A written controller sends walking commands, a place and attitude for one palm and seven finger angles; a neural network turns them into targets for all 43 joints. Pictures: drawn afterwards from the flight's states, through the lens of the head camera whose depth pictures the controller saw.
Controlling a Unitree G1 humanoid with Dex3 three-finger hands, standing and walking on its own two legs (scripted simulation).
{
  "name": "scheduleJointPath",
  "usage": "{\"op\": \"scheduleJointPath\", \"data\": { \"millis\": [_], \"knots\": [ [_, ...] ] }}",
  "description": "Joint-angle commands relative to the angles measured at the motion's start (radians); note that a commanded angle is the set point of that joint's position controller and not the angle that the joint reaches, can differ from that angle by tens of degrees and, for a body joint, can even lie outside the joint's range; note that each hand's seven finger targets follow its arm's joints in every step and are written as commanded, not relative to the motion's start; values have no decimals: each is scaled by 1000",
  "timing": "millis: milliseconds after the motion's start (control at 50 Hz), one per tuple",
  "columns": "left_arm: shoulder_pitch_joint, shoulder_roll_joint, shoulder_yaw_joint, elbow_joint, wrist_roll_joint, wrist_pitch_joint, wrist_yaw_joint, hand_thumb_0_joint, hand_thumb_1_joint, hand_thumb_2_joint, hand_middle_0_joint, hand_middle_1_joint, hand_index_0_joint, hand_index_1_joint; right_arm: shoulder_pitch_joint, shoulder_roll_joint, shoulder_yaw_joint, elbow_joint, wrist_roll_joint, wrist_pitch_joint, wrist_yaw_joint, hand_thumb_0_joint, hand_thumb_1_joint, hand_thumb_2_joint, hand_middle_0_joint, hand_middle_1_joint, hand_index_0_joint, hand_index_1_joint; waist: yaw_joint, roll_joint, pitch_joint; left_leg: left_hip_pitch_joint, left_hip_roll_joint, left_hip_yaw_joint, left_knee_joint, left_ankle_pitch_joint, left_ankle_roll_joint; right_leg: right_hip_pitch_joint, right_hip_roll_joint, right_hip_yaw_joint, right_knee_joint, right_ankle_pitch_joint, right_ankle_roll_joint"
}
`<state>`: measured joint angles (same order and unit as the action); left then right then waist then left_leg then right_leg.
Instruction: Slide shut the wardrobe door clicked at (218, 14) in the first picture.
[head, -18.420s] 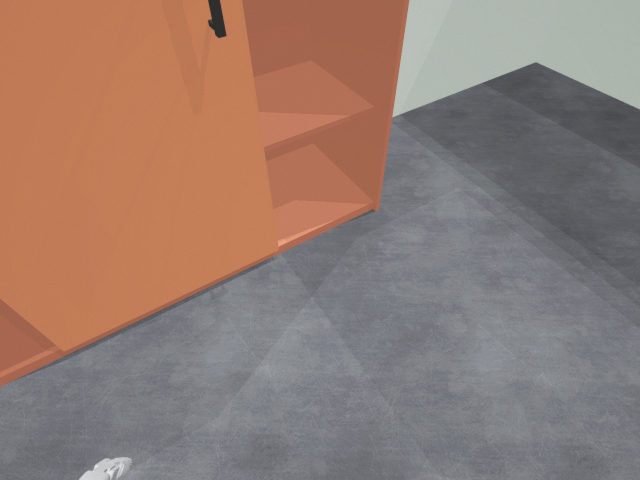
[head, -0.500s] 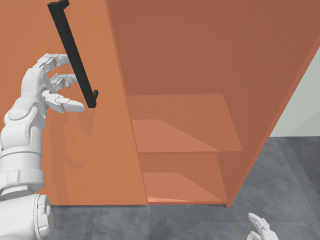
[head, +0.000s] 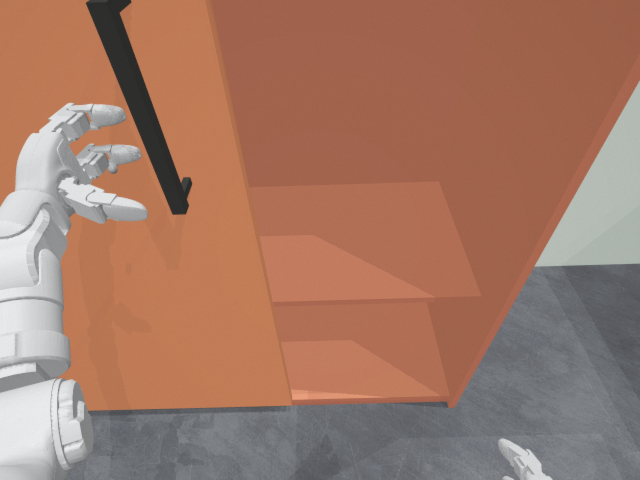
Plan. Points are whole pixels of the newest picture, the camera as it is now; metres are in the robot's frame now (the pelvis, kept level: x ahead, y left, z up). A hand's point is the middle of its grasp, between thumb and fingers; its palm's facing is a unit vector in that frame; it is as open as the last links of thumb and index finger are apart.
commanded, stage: move the hooked fingers beside the handle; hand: left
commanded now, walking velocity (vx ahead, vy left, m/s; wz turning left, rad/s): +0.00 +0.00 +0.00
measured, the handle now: (154, 117) +0.46 +0.21 +0.26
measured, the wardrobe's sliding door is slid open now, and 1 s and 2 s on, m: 0.48 0.48 0.48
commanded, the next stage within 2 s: feel for the door with the fingertips in 1.30 s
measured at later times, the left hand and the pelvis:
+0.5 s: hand (104, 167) +0.40 +0.26 +0.23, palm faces +0.09 -0.99 -0.05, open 14.0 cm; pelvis +0.00 +0.00 +0.00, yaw +0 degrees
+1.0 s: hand (98, 169) +0.39 +0.25 +0.23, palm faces +0.09 -0.99 -0.05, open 14.0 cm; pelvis +0.00 -0.01 +0.00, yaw +1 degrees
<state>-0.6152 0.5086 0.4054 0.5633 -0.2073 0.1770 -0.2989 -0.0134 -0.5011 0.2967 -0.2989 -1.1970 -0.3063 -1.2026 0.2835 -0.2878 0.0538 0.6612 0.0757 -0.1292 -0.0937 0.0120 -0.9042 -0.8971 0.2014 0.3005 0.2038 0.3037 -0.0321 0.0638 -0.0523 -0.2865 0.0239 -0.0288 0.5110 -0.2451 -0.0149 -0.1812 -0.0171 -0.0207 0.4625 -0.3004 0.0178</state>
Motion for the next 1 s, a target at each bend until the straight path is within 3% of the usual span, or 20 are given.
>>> {"op": "scheduleJointPath", "data": {
  "millis": [0, 20, 80, 120, 240, 260, 320, 360, 420, 480, 540, 560, 640, 680, 700, 760, 800, 840, 880, 980],
  "knots": [
    [-425, 302, 75, -264, -29, -66, -9, 0, -500, 300, -300, -1200, -300, -1200, -90, -128, -54, -152, -1, -55, -7, 0, -900, -900, 200, 300, 200, 300, 10, 17, -280, 224, -32, 5, -23, 272, 56, -20, 36, -37, -47, 350, -33],
    [-413, 298, 76, -248, -33, -63, -13, 0, -500, 300, -300, -1200, -300, -1200, -90, -129, -55, -151, 0, -55, -9, 0, -900, -900, 200, 300, 200, 300, 9, -12, -274, 221, -30, 2, -23, 276, 57, -22, 38, -40, -43, 353, -32],
    [-426, 309, 76, -212, -34, -56, -22, 0, -500, 300, -300, -1200, -300, -1200, -85, -133, -53, -142, 2, -55, -11, 0, -900, -900, 200, 300, 200, 300, 2, 12, -217, 193, -31, 1, -28, 235, 55, -52, 37, -38, -55, 315, -32],
    [-427, 316, 79, -205, -32, -54, -24, 0, -500, 300, -300, -1200, -300, -1200, -83, -134, -55, -145, 1, -56, -12, 0, -900, -900, 200, 300, 200, 300, 2, -3, -239, 201, -31, 0, -28, 230, 56, -53, 38, -38, -54, 304, -31],
    [-497, 295, 44, -232, -29, -77, -34, 0, -500, 300, -300, -1200, -300, -1200, -81, -131, -54, -146, 1, -62, -15, 0, -900, -900, 200, 300, 200, 300, -11, 45, -267, 240, -31, -9, -20, 246, 53, -65, 39, -36, -52, 304, -34],
    [-487, 313, 58, -217, -31, -80, -31, 0, -500, 300, -300, -1200, -300, -1200, -75, -132, -53, -139, 0, -59, -14, 0, -900, -900, 200, 300, 200, 300, -6, 45, -262, 230, -32, -6, -18, 248, 53, -53, 38, -37, -57, 304, -37],
    [-490, 271, 28, -186, -36, -71, -32, 0, -500, 300, -300, -1200, -300, -1200, -82, -131, -51, -138, 3, -64, -14, 0, -900, -900, 200, 300, 200, 300, -12, 9, -240, 218, -31, -10, -27, 209, 53, -76, 38, -40, -59, 276, -32],
    [-433, 358, 103, -130, -29, -66, -24, 0, -500, 300, -300, -1200, -300, -1200, -65, -143, -52, -127, -2, -54, -14, 0, -900, -900, 200, 300, 200, 300, 8, -12, -240, 185, -32, -1, -25, 214, 55, -47, 35, -37, -60, 285, -34],
    [-459, 343, 78, -194, -17, -74, -28, 0, -500, 300, -300, -1200, -300, -1200, -77, -135, -52, -153, 0, -52, -9, 0, -900, -900, 200, 300, 200, 300, 6, 26, -283, 207, -34, 2, -19, 273, 56, -24, 32, -34, -41, 353, -33],
    [-435, 372, 109, -180, -24, -80, -36, 0, -500, 300, -300, -1200, -300, -1200, -72, -139, -53, -153, 1, -45, -9, 0, -900, -900, 200, 300, 200, 300, 6, -11, -276, 201, -31, 4, -14, 272, 58, -21, 35, -35, -43, 359, -30],
    [-470, 313, 61, -223, -33, -83, -47, 0, -500, 300, -300, -1200, -300, -1200, -84, -133, -53, -158, 3, -51, -10, 0, -900, -900, 200, 300, 200, 300, -3, 34, -273, 231, -31, 2, -15, 276, 56, -43, 35, -37, -44, 354, -31],
    [-444, 334, 81, -214, -35, -82, -44, 0, -500, 300, -300, -1200, -300, -1200, -77, -133, -54, -154, 3, -50, -10, 0, -900, -900, 200, 300, 200, 300, 2, 4, -266, 218, -30, 1, -14, 273, 58, -29, 37, -38, -49, 348, -33],
    [-403, 312, 77, -234, -37, -61, -43, 0, -500, 300, -300, -1200, -300, -1200, -86, -133, -54, -160, 3, -52, -7, 0, -900, -900, 200, 300, 200, 300, 8, 14, -268, 221, -31, -3, -18, 293, 55, -29, 36, -42, -40, 365, -33],
    [-380, 341, 106, -231, -38, -49, -36, 0, -500, 300, -300, -1200, -300, -1200, -85, -136, -54, -158, 3, -47, -6, 0, -900, -900, 200, 300, 200, 300, 15, 4, -256, 200, -35, 4, -16, 278, 58, -23, 36, -39, -46, 368, -31],
    [-385, 337, 101, -227, -38, -44, -37, 0, -500, 300, -300, -1200, -300, -1200, -85, -137, -55, -159, 3, -45, -7, 0, -900, -900, 200, 300, 200, 300, 11, -27, -253, 192, -34, 3, -17, 272, 59, -24, 37, -41, -43, 365, -28],
    [-406, 344, 98, -254, -34, -48, -34, 0, -500, 300, -300, -1200, -300, -1200, -86, -134, -54, -159, 3, -42, -7, 0, -900, -900, 200, 300, 200, 300, 11, 22, -252, 199, -37, 7, -13, 271, 58, -23, 34, -37, -46, 355, -32],
    [-409, 355, 106, -270, -31, -54, -33, 0, -500, 300, -300, -1200, -300, -1200, -92, -132, -53, -165, 3, -43, -9, 0, -900, -900, 200, 300, 200, 300, 9, 17, -268, 208, -35, 2, -17, 269, 57, -22, 37, -38, -44, 351, -31],
    [-411, 321, 85, -271, -39, -55, -40, 0, -500, 300, -300, -1200, -300, -1200, -97, -130, -54, -166, 4, -47, -11, 0, -900, -900, 200, 300, 200, 300, 4, 1, -267, 224, -34, 4, -13, 278, 59, -31, 38, -39, -44, 361, -29],
    [-414, 318, 81, -274, -43, -58, -42, 0, -500, 300, -300, -1200, -300, -1200, -97, -129, -51, -163, 4, -49, -9, 0, -900, -900, 200, 300, 200, 300, 5, 24, -261, 220, -38, 2, -14, 266, 58, -28, 37, -37, -47, 355, -32],
    [-409, 330, 81, -179, -37, -35, -43, 0, -500, 300, -300, -1200, -300, -1200, -93, -136, -49, -153, 6, -44, -14, 0, -900, -900, 200, 300, 200, 300, 0, -14, -206, 174, -38, 3, -22, 201, 59, -56, 34, -35, -59, 295, -27]
  ]
}}
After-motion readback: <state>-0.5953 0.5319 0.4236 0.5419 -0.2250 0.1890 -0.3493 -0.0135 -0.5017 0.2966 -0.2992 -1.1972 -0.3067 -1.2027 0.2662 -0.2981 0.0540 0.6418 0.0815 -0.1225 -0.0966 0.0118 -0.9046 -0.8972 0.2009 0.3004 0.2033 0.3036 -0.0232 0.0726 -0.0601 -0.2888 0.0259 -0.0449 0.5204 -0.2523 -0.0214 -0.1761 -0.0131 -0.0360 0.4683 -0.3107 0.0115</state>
